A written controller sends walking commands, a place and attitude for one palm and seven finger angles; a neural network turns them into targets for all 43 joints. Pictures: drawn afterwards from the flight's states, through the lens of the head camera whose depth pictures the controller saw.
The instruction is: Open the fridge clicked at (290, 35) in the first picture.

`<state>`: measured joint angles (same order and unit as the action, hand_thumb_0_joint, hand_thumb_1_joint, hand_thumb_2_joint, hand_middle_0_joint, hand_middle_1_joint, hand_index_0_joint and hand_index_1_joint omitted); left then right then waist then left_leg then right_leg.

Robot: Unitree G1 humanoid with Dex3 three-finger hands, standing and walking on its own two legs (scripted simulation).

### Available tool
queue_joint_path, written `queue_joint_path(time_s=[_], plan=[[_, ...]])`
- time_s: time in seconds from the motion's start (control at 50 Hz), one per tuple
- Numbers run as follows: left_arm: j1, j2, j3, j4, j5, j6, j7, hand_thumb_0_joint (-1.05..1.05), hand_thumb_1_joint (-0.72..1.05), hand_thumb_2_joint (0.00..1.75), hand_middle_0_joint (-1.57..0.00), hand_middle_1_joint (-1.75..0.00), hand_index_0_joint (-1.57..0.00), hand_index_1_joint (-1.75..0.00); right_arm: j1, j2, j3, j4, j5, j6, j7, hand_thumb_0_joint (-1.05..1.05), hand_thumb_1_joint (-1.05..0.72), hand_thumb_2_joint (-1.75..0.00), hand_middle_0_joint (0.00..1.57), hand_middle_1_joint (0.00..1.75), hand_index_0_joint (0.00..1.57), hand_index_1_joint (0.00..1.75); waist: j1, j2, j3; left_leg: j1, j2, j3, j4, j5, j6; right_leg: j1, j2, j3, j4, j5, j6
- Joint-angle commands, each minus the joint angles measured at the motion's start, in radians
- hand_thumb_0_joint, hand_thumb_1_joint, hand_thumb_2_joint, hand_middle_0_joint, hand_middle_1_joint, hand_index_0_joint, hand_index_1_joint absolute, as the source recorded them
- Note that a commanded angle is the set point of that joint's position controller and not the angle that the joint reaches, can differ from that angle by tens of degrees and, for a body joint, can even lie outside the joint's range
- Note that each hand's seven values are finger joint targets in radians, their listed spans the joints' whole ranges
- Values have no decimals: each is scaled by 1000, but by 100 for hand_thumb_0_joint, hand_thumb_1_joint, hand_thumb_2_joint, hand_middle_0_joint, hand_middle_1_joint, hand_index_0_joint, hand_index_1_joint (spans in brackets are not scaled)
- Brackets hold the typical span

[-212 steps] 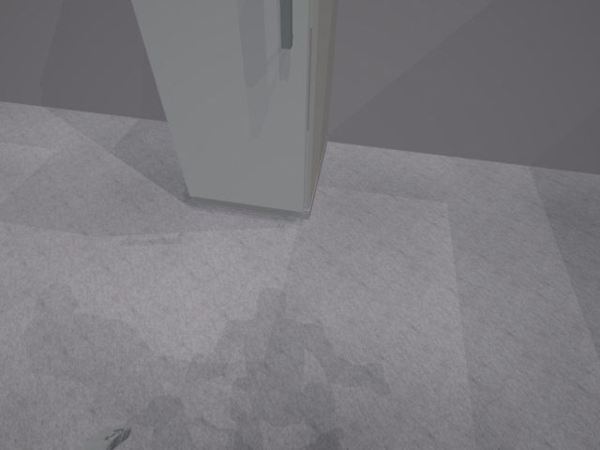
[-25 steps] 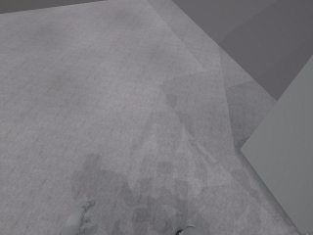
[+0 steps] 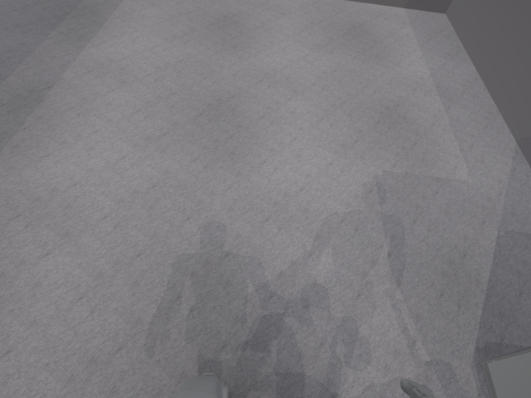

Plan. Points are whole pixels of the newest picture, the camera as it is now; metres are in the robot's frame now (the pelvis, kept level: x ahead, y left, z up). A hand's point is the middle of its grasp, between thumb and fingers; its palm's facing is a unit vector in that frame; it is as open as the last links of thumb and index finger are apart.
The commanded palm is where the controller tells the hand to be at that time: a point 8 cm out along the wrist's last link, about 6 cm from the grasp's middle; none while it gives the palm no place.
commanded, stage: turn to face it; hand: right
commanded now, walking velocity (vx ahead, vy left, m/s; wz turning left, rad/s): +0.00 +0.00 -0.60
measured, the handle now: out of the picture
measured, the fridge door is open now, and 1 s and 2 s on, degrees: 0 0 0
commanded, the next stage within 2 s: none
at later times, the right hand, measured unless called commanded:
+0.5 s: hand out of the picture +0.05 -0.22 -0.16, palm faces +0.25 +0.95 -0.17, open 7.3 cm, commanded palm none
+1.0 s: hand out of the picture +0.00 -0.19 -0.12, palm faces +0.49 +0.83 -0.27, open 7.4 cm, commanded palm none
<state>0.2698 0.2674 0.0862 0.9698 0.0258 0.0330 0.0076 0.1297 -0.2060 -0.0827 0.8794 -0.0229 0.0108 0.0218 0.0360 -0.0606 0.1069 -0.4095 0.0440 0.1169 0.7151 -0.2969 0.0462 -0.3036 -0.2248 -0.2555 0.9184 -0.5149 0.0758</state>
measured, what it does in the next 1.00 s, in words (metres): steps on the spot, turning right: right foot, then left foot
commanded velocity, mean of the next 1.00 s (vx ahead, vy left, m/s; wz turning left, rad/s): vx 0.00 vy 0.00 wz -0.60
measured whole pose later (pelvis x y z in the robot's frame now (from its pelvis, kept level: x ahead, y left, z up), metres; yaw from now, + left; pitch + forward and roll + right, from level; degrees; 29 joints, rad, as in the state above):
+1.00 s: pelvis -0.01 +0.04 +0.02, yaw -30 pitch +1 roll +0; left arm 0.20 0.27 0.11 0.92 0.03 0.08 -0.02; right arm 0.17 -0.18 -0.04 0.88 -0.02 0.04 -0.02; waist 0.03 -0.06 0.04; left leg -0.23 0.04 0.06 0.54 -0.32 -0.01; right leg -0.52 0.07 0.07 0.90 -0.41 0.03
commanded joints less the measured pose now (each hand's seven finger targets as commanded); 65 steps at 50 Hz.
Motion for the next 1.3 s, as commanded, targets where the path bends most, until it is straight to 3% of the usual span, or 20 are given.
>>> queue_joint_path(time_s=[0.0,0.08,0.24,0.32,0.34,0.36,0.38,0.4,0.52,0.7,0.84,0.86,0.88,0.9,0.92,0.94,0.98,1.02,1.2,1.28], plan=[[-4,7,-23,-91,-11,-15,13,0,90,90,-20,-30,-20,-30,133,-199,-38,-17,3,-19,-50,0,-90,-90,20,30,20,30,-72,298,-271,388,304,-348,-329,576,131,-287,75,224,349,-5,-13],[96,-15,-35,-2,-7,-2,9,0,90,90,-20,-30,-20,-30,12,-107,15,-12,0,-34,-52,0,-90,-90,20,30,20,30,10,170,-191,180,215,-97,-347,496,72,-115,96,224,163,134,-15],[8,-30,-28,-17,-15,3,-4,0,90,90,-20,-30,-20,-30,53,-138,-2,29,-4,-16,-63,0,-90,-90,20,30,20,30,-51,203,-93,226,321,-90,-364,406,118,-116,118,168,-68,61,-17],[71,-36,-21,-11,-9,-4,-10,0,90,90,-20,-30,-20,-30,41,-129,-13,22,6,-4,-61,0,-90,-90,20,30,20,30,-17,131,-120,166,291,-9,-234,261,34,35,131,133,-329,247,-34],[106,1,-12,-11,-8,-10,-12,0,90,90,-20,-30,-20,-30,46,-102,-10,16,11,3,-58,0,-90,-90,20,30,20,30,-1,6,-132,98,235,32,-116,139,-16,97,78,238,-456,361,-64],[129,90,8,-25,0,-18,-8,0,90,90,-20,-30,-20,-30,63,-43,-5,-12,20,10,-53,0,-90,-90,20,30,20,30,6,-275,-125,-80,97,87,75,-154,-100,138,-128,553,-574,575,-173],[150,131,20,-27,8,-13,-2,0,90,90,-20,-30,-20,-30,-17,-42,1,-49,12,16,-53,0,-90,-90,20,30,20,30,42,-268,-100,-136,37,17,296,-346,-110,96,-231,663,-654,615,-276],[130,117,20,-20,9,-18,9,0,90,90,-20,-30,-20,-30,-41,-46,-5,-47,5,21,-50,0,-90,-90,20,30,20,30,32,-165,-100,-159,59,-66,402,-269,-98,86,-199,632,-660,545,-287],[29,92,12,-62,-4,-42,20,0,90,90,-20,-30,-20,-30,14,-63,-16,0,5,16,-36,0,-90,-90,20,30,20,30,-8,-17,-196,-186,51,-110,427,-68,-137,223,-35,456,-583,668,-223],[17,142,31,-70,-1,-20,6,0,90,90,-20,-30,-20,-30,-29,-90,-14,-31,11,26,-41,0,-90,-90,20,30,20,30,18,-102,-151,-98,20,-117,215,-128,-152,164,-9,582,-607,501,-247],[-84,164,49,-117,-1,0,-8,0,90,90,-20,-30,-20,-30,98,-108,-12,-28,19,16,-48,0,-90,-90,20,30,20,30,-37,-111,-179,190,-39,-98,-135,-55,-114,-8,61,651,-570,386,-208],[-103,150,49,-130,-4,4,-11,0,90,90,-20,-30,-20,-30,149,-119,-17,-19,18,11,-50,0,-90,-90,20,30,20,30,-65,-70,-187,313,-26,-87,-279,25,-105,-95,99,625,-539,314,-170],[-101,101,44,-139,-11,8,-16,0,90,90,-20,-30,-20,-30,188,-179,-31,-20,6,2,-57,0,-90,-90,20,30,20,30,-83,83,-185,431,117,-213,-434,-42,-58,-242,188,538,-376,172,-105],[-87,30,33,-168,-13,6,-15,0,90,90,-20,-30,-20,-30,167,-276,-44,-44,-11,-5,-62,0,-90,-90,20,30,20,30,-85,408,-150,430,409,-540,-542,-149,50,-421,327,320,-73,-14,-21],[-119,101,43,-167,2,6,-15,0,90,90,-20,-30,-20,-30,96,-264,-27,-72,3,1,-65,0,-90,-90,20,30,20,30,-68,304,-109,223,460,-499,-538,-117,84,-357,264,348,105,-37,-38],[-86,85,44,-165,3,16,-25,0,90,90,-20,-30,-20,-30,-4,-231,-16,-104,2,6,-66,0,-90,-90,20,30,20,30,-9,190,-68,111,412,-385,-541,-111,81,-305,253,358,192,34,-39],[-70,85,42,-115,5,31,-32,0,90,90,-20,-30,-20,-30,-35,-174,-5,-100,8,-11,-57,0,-90,-90,20,30,20,30,11,258,-23,122,278,-238,-482,62,16,-318,221,316,298,132,-18],[-53,79,37,-111,0,27,-38,0,90,90,-20,-30,-20,-30,3,-142,7,-89,6,-22,-54,0,-90,-90,20,30,20,30,8,259,-40,210,243,-127,-412,273,21,-330,211,278,317,187,0],[-223,45,2,-154,-11,21,-43,0,90,90,-20,-30,-20,-30,164,-217,-12,-40,-9,-11,-54,0,-90,-90,20,30,20,30,-85,279,-101,358,311,-36,-302,535,54,-203,186,163,-67,89,6],[-145,66,2,-143,-12,0,-38,0,90,90,-20,-30,-20,-30,156,-242,-26,-30,-3,-3,-49,0,-90,-90,20,30,20,30,-55,298,-175,358,303,35,-144,591,0,-2,217,116,-370,206,-28]])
